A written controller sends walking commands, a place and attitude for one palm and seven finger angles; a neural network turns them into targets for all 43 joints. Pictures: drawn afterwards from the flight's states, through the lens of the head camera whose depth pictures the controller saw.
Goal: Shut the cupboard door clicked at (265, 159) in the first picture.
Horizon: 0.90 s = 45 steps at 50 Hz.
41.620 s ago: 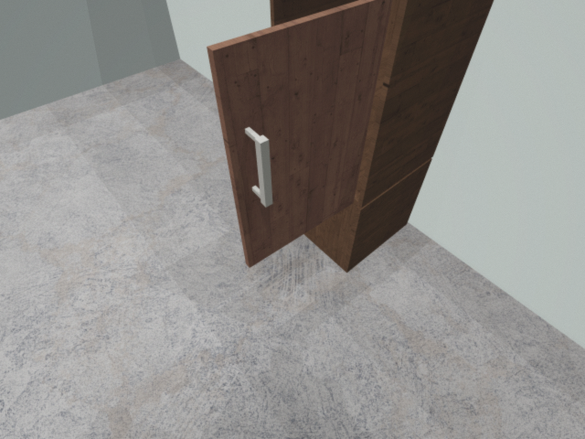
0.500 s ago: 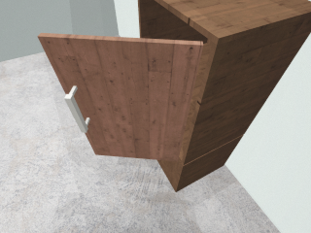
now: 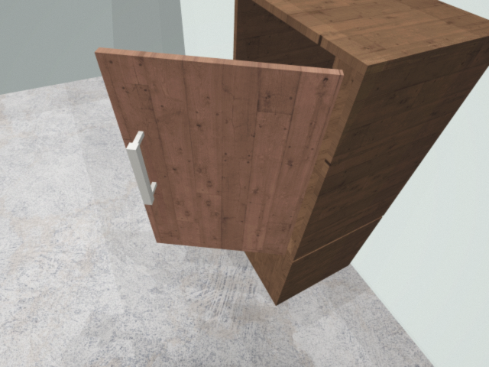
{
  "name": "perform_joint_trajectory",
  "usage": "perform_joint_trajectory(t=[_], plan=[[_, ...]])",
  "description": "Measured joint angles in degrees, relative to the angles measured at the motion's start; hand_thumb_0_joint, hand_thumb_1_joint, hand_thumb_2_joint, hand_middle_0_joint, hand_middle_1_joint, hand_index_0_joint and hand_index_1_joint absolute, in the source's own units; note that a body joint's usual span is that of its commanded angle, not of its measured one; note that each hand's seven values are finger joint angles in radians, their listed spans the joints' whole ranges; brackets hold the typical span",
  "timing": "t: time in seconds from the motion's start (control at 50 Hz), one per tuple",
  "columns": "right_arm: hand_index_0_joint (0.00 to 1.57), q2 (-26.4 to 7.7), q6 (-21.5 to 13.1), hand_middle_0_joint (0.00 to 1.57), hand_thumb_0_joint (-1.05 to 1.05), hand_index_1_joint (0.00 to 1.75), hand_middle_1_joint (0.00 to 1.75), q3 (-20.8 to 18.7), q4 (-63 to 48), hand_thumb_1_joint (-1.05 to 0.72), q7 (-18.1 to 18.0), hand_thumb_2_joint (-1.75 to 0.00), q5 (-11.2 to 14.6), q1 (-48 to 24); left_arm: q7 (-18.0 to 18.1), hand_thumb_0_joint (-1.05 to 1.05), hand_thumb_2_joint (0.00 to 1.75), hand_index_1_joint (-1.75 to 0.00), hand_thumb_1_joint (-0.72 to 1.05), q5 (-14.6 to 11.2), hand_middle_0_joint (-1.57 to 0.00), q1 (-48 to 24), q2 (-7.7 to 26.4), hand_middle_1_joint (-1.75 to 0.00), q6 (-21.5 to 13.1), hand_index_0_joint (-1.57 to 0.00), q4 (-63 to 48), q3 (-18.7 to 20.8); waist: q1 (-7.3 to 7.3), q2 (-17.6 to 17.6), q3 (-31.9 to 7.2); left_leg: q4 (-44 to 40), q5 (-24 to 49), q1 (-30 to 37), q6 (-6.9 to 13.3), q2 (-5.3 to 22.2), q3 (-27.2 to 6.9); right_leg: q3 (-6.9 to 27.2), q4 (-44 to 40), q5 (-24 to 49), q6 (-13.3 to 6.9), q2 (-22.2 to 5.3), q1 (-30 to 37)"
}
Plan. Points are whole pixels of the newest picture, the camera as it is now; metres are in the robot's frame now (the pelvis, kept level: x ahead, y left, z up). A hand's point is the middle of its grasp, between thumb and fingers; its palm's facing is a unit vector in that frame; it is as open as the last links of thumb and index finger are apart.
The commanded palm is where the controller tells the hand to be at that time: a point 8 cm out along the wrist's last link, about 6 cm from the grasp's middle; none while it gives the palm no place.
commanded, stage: raise the hand and make a fist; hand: left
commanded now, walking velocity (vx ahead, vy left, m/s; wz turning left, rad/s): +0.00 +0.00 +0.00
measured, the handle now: (144, 170) +0.48 +0.25 +0.01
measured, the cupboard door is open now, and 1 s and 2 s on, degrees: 57 57 57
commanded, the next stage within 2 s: bring the fist close to the handle in 1.94 s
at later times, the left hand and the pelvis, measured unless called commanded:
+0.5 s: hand out of the picture +0.11 +0.19 -0.07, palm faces +0.09 -1.00 +0.01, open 5.9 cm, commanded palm +0.11 +0.24 -0.04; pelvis -0.05 +0.01 -0.10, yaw +4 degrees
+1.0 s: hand (125, 332) +0.17 +0.20 -0.02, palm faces -0.01 -1.00 -0.01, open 3.6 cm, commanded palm +0.15 +0.25 -0.01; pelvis +0.00 +0.01 -0.08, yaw +4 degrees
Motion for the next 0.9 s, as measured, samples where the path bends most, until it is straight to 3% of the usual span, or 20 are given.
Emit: perform_joint_trajectory(t=[0.04, 0.06, 0.08, 0.12, 0.16, 0.22, 0.28, 0.32, 0.38, 0.46, 0.56, 0.62, 0.72, 0.76, 0.8, 0.9], plan=[[0.2, -0.4, 0.0, 0.2, 0.0, 0.3, 0.3, 0.2, 0.0, -0.92, 0.1, -0.9, 0.1, 0.5, 0.3, 0.01, 0.9, -0.3, 0.91, 0.2, -0.2, 0.1, -0.2, -0.3, -0.2, -0.2, 0.4, -0.2, -0.06, 0.2, 0.3, 0.3, 0.2, -0.6, 0.3, 0.0, 0.1, 0.1, -0.5, 0.5, 0.4, 0.0, -0.3], [0.2, -0.5, -1.2, 0.2, 0.0, 0.3, 0.3, 0.6, -2.2, -0.92, -0.5, -0.9, 0.6, 1.5, -0.4, 0.01, 0.9, -0.3, 0.91, -1.5, -0.2, 2.8, -0.5, -0.3, 3.9, -0.2, -9.3, 2.5, -0.43, 0.1, 1.4, 1.3, 0.0, -1.3, 0.5, 0.0, 0.0, -0.2, 0.8, 0.5, 0.4, 0.0, -1.0], [0.2, -0.7, -4.3, 0.2, 0.0, 0.3, 0.3, 1.3, -4.7, -0.92, -1.6, -0.9, 1.7, 3.2, 0.2, 0.01, 0.9, -0.3, 0.91, -3.7, -0.2, 6.3, 0.0, -0.3, 5.6, -0.2, -21.2, 3.0, -0.44, -0.3, 1.9, 2.4, -0.3, -2.2, 0.6, -0.2, -0.1, -0.6, 4.2, 0.0, 0.0, -0.4, -3.0], [0.2, -1.2, -10.7, 0.2, 0.01, 0.3, 0.3, 1.5, -8.5, -0.91, -2.4, -0.9, 2.8, 6.6, 1.6, 0.02, 0.9, -0.3, 0.91, -7.3, -0.2, 11.6, 1.4, -0.3, 2.6, -0.21, -39.8, 2.0, -0.63, -0.9, 0.2, 3.4, -0.4, -3.9, 0.6, -1.3, -0.1, -0.6, 11.5, -1.1, -0.7, -1.0, -7.7], [0.2, -2.2, -15.2, 0.2, 0.01, 0.3, 0.3, 1.0, -12.1, -0.91, -1.3, -0.9, 2.9, 8.5, 1.8, 0.02, 0.9, -0.31, 0.91, -9.0, -0.21, 11.1, 1.6, -0.32, -2.1, -0.21, -49.6, 1.2, -2.0, -0.3, -1.5, 5.2, -0.4, -6.6, 0.5, -2.7, -1.3, -1.0, 14.4, -2.5, -1.2, -1.0, -11.7], [0.2, -4.2, -18.3, 0.2, 0.01, 0.3, 0.3, 0.4, -17.1, -0.91, 0.8, -0.9, 1.9, 7.8, -2.2, 0.02, 0.9, -0.34, 0.91, -10.8, -0.24, 5.5, -0.1, -0.35, -14.0, -0.24, -52.5, 2.0, -3.81, 0.4, -4.7, 13.1, -2.6, -15.3, -0.1, -4.2, -1.8, -0.7, 17.2, -3.1, -2.5, -0.5, -20.3], [0.2, -5.6, -17.6, 0.2, 0.01, 0.3, 0.3, -0.5, -20.9, -0.91, 2.5, -0.9, 0.9, 4.9, -10.6, 0.01, 0.9, -0.38, 0.91, -12.8, -0.27, 2.3, -1.5, -0.39, -26.7, -0.28, -49.8, 2.9, -3.71, 1.3, -8.6, 23.6, -6.7, -25.7, -0.6, -3.2, -1.1, -0.2, 27.3, -5.6, -2.0, 0.2, -30.7], [0.2, -5.7, -16.2, 0.2, 0.01, 0.3, 0.3, -1.2, -24.1, -0.9, 3.0, -0.9, 1.2, 3.0, -15.5, 0.01, 0.9, -0.42, 0.91, -13.1, -0.3, 2.6, -0.9, -0.42, -31.0, -0.31, -49.3, 2.8, -2.89, 0.7, -9.8, 29.7, -8.9, -31.1, 0.2, -2.3, -0.3, 0.3, 33.1, -7.4, -1.8, 1.0, -36.3], [0.2, -5.8, -14.0, 0.2, 0.01, 0.3, 0.3, -1.4, -29.2, -0.9, 2.6, -0.9, 2.5, 1.2, -18.2, 0.01, 0.9, -0.47, 0.91, -13.8, -0.36, 6.3, 0.4, -0.47, -28.8, -0.36, -51.3, 2.0, -1.69, 0.1, -10.1, 35.9, -11.5, -35.9, 1.8, -1.9, 0.0, 0.2, 39.1, -9.3, -1.6, 1.3, -41.0], [0.2, -5.9, -13.2, 0.2, 0.01, 0.3, 0.3, -0.6, -33.0, -0.91, 1.1, -0.9, 2.9, 0.4, -14.5, 0.02, 0.9, -0.55, 0.9, -14.2, -0.43, 13.1, 2.3, -0.55, -24.0, -0.43, -57.0, 1.9, 0.29, 0.6, -10.0, 39.7, -12.9, -38.8, 1.7, -1.7, -1.6, -1.5, 41.4, -10.6, -1.7, 1.5, -42.8], [0.2, -5.3, -15.0, 0.2, 0.01, 0.3, 0.3, 1.6, -32.9, -0.91, 0.2, -0.9, 2.5, -0.5, -11.5, 0.02, 0.9, -0.65, 0.9, -14.1, -0.52, 15.5, 3.5, -0.65, -27.0, -0.52, -65.9, 1.5, 1.93, 2.2, -10.0, 41.6, -13.6, -41.0, 1.5, -1.7, -4.5, -4.4, 41.0, -11.0, -1.9, 1.8, -43.2], [0.2, -4.4, -15.0, 0.2, 0.01, 0.3, 0.3, 3.0, -32.2, -0.9, 0.1, -0.9, 2.6, -1.0, -13.4, 0.02, 0.9, -0.71, 0.9, -13.4, -0.57, 12.5, 3.3, -0.71, -26.1, -0.57, -67.4, 0.8, 1.97, 3.0, -10.1, 41.8, -13.7, -41.9, 1.5, -1.6, -5.4, -5.3, 40.4, -11.0, -2.1, 2.0, -43.6], [0.21, -1.9, -12.5, 0.21, 0.01, 0.3, 0.3, 3.8, -32.3, -0.9, -0.4, -0.9, 3.2, 0.4, -16.3, 0.02, 0.9, -0.81, 0.9, -13.6, -0.66, 9.9, 4.1, -0.81, -17.1, -0.67, -66.6, 1.4, 0.97, 3.5, -10.1, 39.0, -13.5, -40.0, 1.6, -1.1, -5.1, -4.6, 37.4, -10.4, -2.2, 2.7, -41.9], [0.21, -1.2, -11.8, 0.21, 0.01, 0.3, 0.3, 3.6, -32.3, -0.9, -0.7, -0.9, 3.2, 1.7, -16.3, 0.02, 0.9, -0.85, 0.9, -14.6, -0.7, 10.9, 4.3, -0.85, -15.3, -0.7, -66.7, 2.8, 0.5, 3.5, -10.2, 37.4, -13.4, -38.3, 1.4, -0.9, -4.8, -4.2, 35.8, -10.1, -2.3, 2.9, -40.4], [0.21, -1.1, -11.5, 0.21, 0.01, 0.3, 0.3, 3.2, -32.1, -0.9, -0.9, -0.9, 3.0, 3.0, -15.9, 0.02, 0.9, -0.88, 0.9, -15.6, -0.74, 12.4, 4.5, -0.89, -15.7, -0.74, -66.8, 4.4, 0.21, 3.5, -10.5, 36.1, -13.5, -37.0, 1.3, -0.7, -4.6, -3.8, 34.6, -10.0, -2.3, 3.1, -39.2], [0.21, -3.0, -11.9, 0.21, 0.01, 0.3, 0.3, 1.7, -30.9, -0.9, -0.8, -0.9, 2.8, 4.6, -16.6, 0.02, 0.9, -0.98, 0.9, -17.1, -0.83, 14.0, 4.3, -0.99, -20.4, -0.83, -66.6, 6.6, -0.03, 3.6, -10.9, 35.9, -14.3, -36.4, 1.3, -0.8, -4.6, -3.8, 34.2, -10.8, -2.3, 3.2, -38.6]])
